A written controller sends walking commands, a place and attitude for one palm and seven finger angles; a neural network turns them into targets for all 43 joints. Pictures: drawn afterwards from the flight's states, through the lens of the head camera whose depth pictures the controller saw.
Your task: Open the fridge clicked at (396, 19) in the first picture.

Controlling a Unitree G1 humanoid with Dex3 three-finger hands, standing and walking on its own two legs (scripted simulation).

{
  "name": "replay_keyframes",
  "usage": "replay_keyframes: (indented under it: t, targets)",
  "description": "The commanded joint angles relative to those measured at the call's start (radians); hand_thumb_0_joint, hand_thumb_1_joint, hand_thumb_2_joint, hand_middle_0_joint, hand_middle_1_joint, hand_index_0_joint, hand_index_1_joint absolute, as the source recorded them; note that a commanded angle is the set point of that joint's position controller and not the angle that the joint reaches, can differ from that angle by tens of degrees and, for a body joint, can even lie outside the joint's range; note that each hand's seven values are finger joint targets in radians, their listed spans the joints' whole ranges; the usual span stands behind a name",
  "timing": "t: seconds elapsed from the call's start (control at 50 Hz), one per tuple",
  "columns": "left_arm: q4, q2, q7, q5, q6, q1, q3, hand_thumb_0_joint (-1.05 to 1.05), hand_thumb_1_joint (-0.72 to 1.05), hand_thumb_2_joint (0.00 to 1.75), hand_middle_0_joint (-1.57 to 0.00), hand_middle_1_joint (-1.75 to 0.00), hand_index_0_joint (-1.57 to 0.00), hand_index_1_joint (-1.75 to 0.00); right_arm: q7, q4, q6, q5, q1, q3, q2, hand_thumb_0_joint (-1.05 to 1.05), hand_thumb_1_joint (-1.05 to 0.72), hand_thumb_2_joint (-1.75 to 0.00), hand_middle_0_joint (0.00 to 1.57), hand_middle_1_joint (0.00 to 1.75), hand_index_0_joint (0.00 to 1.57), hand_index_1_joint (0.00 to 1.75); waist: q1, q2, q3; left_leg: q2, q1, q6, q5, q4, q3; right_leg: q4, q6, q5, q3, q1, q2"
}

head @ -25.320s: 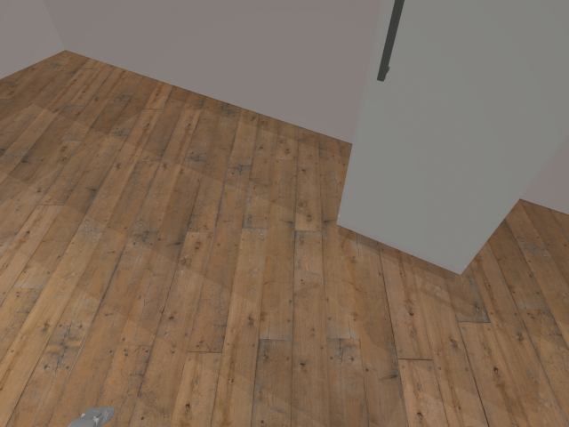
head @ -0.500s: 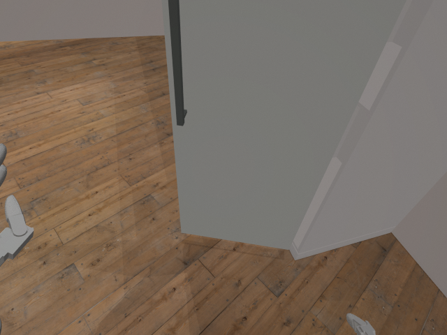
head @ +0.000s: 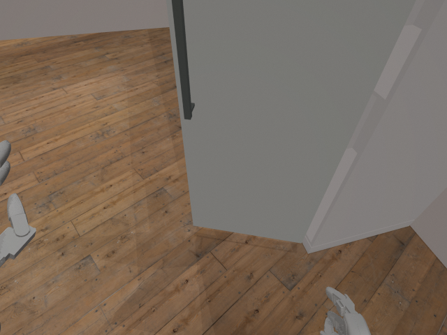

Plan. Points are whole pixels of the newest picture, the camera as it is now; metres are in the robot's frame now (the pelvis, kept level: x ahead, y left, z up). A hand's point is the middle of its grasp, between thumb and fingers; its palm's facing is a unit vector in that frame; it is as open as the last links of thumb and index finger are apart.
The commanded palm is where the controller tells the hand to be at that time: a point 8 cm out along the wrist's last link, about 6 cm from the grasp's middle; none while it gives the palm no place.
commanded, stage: stop stepping back and stand still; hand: left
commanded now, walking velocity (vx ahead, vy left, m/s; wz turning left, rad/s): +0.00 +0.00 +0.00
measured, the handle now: (183, 32) +0.69 +0.14 +0.24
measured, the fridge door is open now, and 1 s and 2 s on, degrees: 65 65 65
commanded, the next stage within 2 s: let the arm hang, fingers relaxed in 0.34 s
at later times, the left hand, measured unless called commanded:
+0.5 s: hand (49, 239) +0.22 +0.27 +0.11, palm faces +0.29 -0.82 -0.50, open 7.4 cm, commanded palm none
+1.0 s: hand out of the picture -0.07 +0.20 -0.17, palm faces +0.03 -0.98 -0.21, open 7.2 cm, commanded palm none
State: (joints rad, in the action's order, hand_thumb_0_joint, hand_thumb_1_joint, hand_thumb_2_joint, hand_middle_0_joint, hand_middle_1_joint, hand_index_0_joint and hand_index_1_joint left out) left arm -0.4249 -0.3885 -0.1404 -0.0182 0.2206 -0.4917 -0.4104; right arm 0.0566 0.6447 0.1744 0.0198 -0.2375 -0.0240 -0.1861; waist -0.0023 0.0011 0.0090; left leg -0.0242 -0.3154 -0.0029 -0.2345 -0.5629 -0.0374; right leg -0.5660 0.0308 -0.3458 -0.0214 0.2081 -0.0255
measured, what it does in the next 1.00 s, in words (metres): stands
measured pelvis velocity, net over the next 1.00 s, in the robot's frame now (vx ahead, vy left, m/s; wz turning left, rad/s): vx -0.01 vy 0.01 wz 0.03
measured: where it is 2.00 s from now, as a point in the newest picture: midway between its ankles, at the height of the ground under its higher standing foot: outside the picture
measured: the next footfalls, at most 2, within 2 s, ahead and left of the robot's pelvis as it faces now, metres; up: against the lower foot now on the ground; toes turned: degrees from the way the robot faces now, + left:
none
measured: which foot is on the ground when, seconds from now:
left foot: down 0.00-1.00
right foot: down 0.00-1.00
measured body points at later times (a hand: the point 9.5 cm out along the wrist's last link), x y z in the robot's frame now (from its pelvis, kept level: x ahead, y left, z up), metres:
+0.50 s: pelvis +0.00 +0.01 +0.00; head +0.01 +0.00 +0.45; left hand +0.20 +0.32 +0.14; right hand +0.18 -0.24 -0.08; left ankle +0.04 +0.12 -0.73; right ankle -0.02 -0.10 -0.73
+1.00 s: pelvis -0.01 +0.01 +0.01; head +0.03 +0.02 +0.46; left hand -0.06 +0.25 -0.15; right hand -0.03 -0.23 -0.15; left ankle +0.04 +0.12 -0.73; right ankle -0.03 -0.10 -0.73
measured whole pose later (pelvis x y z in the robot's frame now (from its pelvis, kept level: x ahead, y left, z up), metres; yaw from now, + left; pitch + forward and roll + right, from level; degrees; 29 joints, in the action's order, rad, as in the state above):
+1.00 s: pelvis -0.01 +0.01 +0.01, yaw +2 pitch +0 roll -1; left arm 1.14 -0.20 -0.01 0.01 -0.02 -0.32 -0.01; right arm 0.02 1.10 -0.03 0.02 -0.30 0.00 -0.18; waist 0.00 0.01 -0.08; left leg -0.02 -0.33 -0.01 -0.16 -0.49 -0.01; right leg -0.45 0.02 -0.26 -0.06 0.19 -0.02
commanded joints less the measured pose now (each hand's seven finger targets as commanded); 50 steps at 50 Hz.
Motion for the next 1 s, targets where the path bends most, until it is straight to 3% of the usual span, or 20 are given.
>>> replay_keyframes:
  t: [0.0,0.06,0.1,0.18,0.28,0.4,0.42,0.44,0.48,0.52,0.54,0.56,0.6,0.64,0.66,0.7,0.74,0.84,0.86,0.98]
  targets:
    - [-0.2,-0.196,-0.016,-0.021,0.058,0.036,-0.117,0.0,0.9,0.9,-0.2,-0.3,-0.2,-0.3,0.008,-0.138,0.037,-0.012,0.075,0.063,-0.131,0.0,-0.9,-0.9,0.2,0.3,0.2,0.3,-0.005,-0.082,0.083,-0.013,0.046,-0.007,0.085,-0.019,0.021,0.21,0.054,0.332,0.25,0.014,0.197]
    - [-0.175,-0.206,-0.018,-0.022,0.047,0.037,-0.125,0.0,0.9,0.9,-0.2,-0.3,-0.2,-0.3,0.022,-0.145,0.031,-0.009,0.095,0.062,-0.139,0.0,-0.9,-0.9,0.2,0.3,0.2,0.3,0.004,0.006,0.124,-0.044,0.152,-0.018,0.272,0.062,0.032,0.137,0.002,0.466,0.147,0.008,0.127]
    - [-0.187,-0.191,-0.015,-0.019,0.044,0.047,-0.105,0.0,0.9,0.9,-0.2,-0.3,-0.2,-0.3,0.027,-0.153,0.022,-0.013,0.094,0.06,-0.141,0.0,-0.9,-0.9,0.2,0.3,0.2,0.3,0.008,0.047,0.145,-0.074,0.191,-0.026,0.395,0.088,0.055,0.106,-0.021,0.452,0.094,-0.006,0.083]
    - [-0.192,-0.195,-0.014,-0.021,0.037,0.042,-0.101,0.0,0.9,0.9,-0.2,-0.3,-0.2,-0.3,0.032,-0.168,0.013,-0.016,0.107,0.059,-0.142,0.0,-0.9,-0.9,0.2,0.3,0.2,0.3,0.011,0.022,0.135,-0.077,0.168,-0.026,0.391,0.106,0.065,0.126,-0.026,0.424,0.079,-0.027,0.069]
    - [-0.229,-0.203,-0.019,-0.025,0.038,-0.001,-0.113,0.0,0.9,0.9,-0.2,-0.3,-0.2,-0.3,0.032,-0.183,0.005,-0.014,0.111,0.062,-0.144,0.0,-0.9,-0.9,0.2,0.3,0.2,0.3,0.012,0.065,0.138,-0.066,0.139,-0.019,0.337,0.119,0.06,0.145,-0.02,0.388,0.085,-0.043,0.073]
    - [-0.218,-0.205,-0.022,-0.033,0.041,-0.032,-0.125,0.0,0.9,0.9,-0.2,-0.3,-0.2,-0.3,0.036,-0.189,-0.003,-0.014,0.11,0.065,-0.149,0.0,-0.9,-0.9,0.2,0.3,0.2,0.3,0.011,0.068,0.133,-0.063,0.13,-0.016,0.29,0.131,0.062,0.167,-0.021,0.346,0.082,-0.031,0.071]
    - [0.529,-0.053,0.112,0.029,-0.12,0.062,0.313,0.0,0.9,0.9,-0.2,-0.3,-0.2,-0.3,-0.056,0.018,0.017,-0.044,0.18,0.103,-0.354,0.0,-0.9,-0.9,0.2,0.3,0.2,0.3,-0.031,0.092,0.064,-0.108,0.072,-0.022,0.453,-0.016,0.085,0.026,-0.001,0.451,0.013,0.071,0.165]
    - [0.55,-0.047,0.131,0.024,-0.199,0.092,0.292,0.0,0.9,0.9,-0.2,-0.3,-0.2,-0.3,-0.059,0.009,-0.055,-0.042,0.117,0.113,-0.323,0.0,-0.9,-0.9,0.2,0.3,0.2,0.3,-0.021,0.098,0.124,-0.124,0.093,-0.021,0.392,0.023,0.093,0.04,0.005,0.283,0.041,0.086,0.145]
    - [0.641,-0.041,0.136,0.029,-0.212,0.145,0.311,0.0,0.9,0.9,-0.2,-0.3,-0.2,-0.3,-0.054,0.003,-0.101,-0.025,0.116,0.09,-0.315,0.0,-0.9,-0.9,0.2,0.3,0.2,0.3,0.001,0.019,0.096,-0.163,-0.028,-0.078,0.287,0.085,0.189,-0.023,0.001,0.07,0.015,0.062,0.095]
    - [0.759,-0.056,0.137,0.034,-0.213,0.193,0.329,0.0,0.9,0.9,-0.2,-0.3,-0.2,-0.3,-0.053,0.015,-0.122,-0.01,0.133,0.07,-0.303,0.0,-0.9,-0.9,0.2,0.3,0.2,0.3,0.013,-0.09,0.063,-0.138,-0.082,-0.083,0.178,0.106,0.204,0.016,0.008,0.044,0.036,0.031,0.094]
    - [0.828,-0.066,0.137,0.039,-0.21,0.222,0.334,0.0,0.9,0.9,-0.2,-0.3,-0.2,-0.3,-0.052,0.036,-0.129,-0.004,0.128,0.068,-0.3,0.0,-0.9,-0.9,0.2,0.3,0.2,0.3,0.009,-0.153,0.064,-0.109,-0.061,-0.069,0.154,0.087,0.189,0.059,0.018,0.067,0.061,0.037,0.111]
    - [0.898,-0.068,0.135,0.042,-0.209,0.249,0.343,0.0,0.9,0.9,-0.2,-0.3,-0.2,-0.3,-0.054,0.06,-0.139,0.0,0.118,0.065,-0.282,0.0,-0.9,-0.9,0.2,0.3,0.2,0.3,0.0,-0.171,0.061,-0.082,-0.033,-0.053,0.133,0.066,0.16,0.098,0.03,0.075,0.089,0.061,0.14]
    - [1.025,-0.062,0.13,0.043,-0.215,0.3,0.36,0.0,0.9,0.9,-0.2,-0.3,-0.2,-0.3,-0.054,0.116,-0.163,0.01,0.1,0.06,-0.247,0.0,-0.9,-0.9,0.2,0.3,0.2,0.3,-0.02,-0.147,0.015,-0.033,0.018,-0.032,0.055,0.034,0.116,0.178,0.055,0.029,0.144,0.137,0.18]
    - [1.123,-0.054,0.126,0.042,-0.219,0.339,0.372,0.0,0.9,0.9,-0.2,-0.3,-0.2,-0.3,-0.051,0.166,-0.179,0.016,0.078,0.055,-0.228,0.0,-0.9,-0.9,0.2,0.3,0.2,0.3,-0.035,-0.061,-0.004,-0.029,0.071,-0.025,0.051,0.052,0.101,0.201,0.061,-0.002,0.143,0.164,0.173]
    - [1.166,-0.055,0.125,0.041,-0.219,0.332,0.375,0.0,0.9,0.9,-0.2,-0.3,-0.2,-0.3,-0.049,0.182,-0.18,0.015,0.074,0.051,-0.23,0.0,-0.9,-0.9,0.2,0.3,0.2,0.3,-0.028,-0.035,0.007,-0.043,0.086,-0.029,0.089,0.076,0.118,0.192,0.048,0.019,0.124,0.139,0.152]
    - [1.256,-0.021,0.125,0.036,-0.219,0.301,0.381,0.0,0.9,0.9,-0.2,-0.3,-0.2,-0.3,-0.044,0.232,-0.179,0.013,0.073,0.045,-0.206,0.0,-0.9,-0.9,0.2,0.3,0.2,0.3,-0.013,0.074,-0.002,-0.064,0.047,-0.034,0.049,0.14,0.139,0.188,0.029,0.004,0.108,0.08,0.124]
    - [1.332,0.001,0.125,0.033,-0.218,0.264,0.38,0.0,0.9,0.9,-0.2,-0.3,-0.2,-0.3,-0.036,0.277,-0.178,0.012,0.06,0.045,-0.189,0.0,-0.9,-0.9,0.2,0.3,0.2,0.3,-0.005,0.119,-0.004,-0.066,0.033,-0.032,0.006,0.164,0.136,0.2,0.029,0.011,0.104,0.047,0.117]
    - [1.445,0.044,0.124,0.031,-0.216,0.215,0.376,0.0,0.9,0.9,-0.2,-0.3,-0.2,-0.3,-0.023,0.355,-0.182,0.008,-0.003,0.054,-0.15,0.0,-0.9,-0.9,0.2,0.3,0.2,0.3,-0.005,0.111,-0.003,-0.07,0.043,-0.034,-0.03,0.173,0.132,0.234,0.038,0.02,0.095,0.028,0.116]
    - [1.462,0.048,0.123,0.031,-0.214,0.206,0.377,0.0,0.9,0.9,-0.2,-0.3,-0.2,-0.3,-0.02,0.363,-0.182,0.005,-0.019,0.056,-0.153,0.0,-0.9,-0.9,0.2,0.3,0.2,0.3,-0.005,0.055,0.007,-0.075,0.057,-0.037,-0.004,0.167,0.136,0.239,0.037,0.035,0.092,0.021,0.112]
    - [1.52,0.072,0.116,0.031,-0.211,0.182,0.38,0.0,0.9,0.9,-0.2,-0.3,-0.2,-0.3,-0.017,0.412,-0.181,0.002,-0.056,0.061,-0.128,0.0,-0.9,-0.9,0.2,0.3,0.2,0.3,-0.006,0.01,-0.008,-0.08,0.073,-0.039,0.05,0.171,0.123,0.241,0.033,0.078,0.078,0.016,0.118]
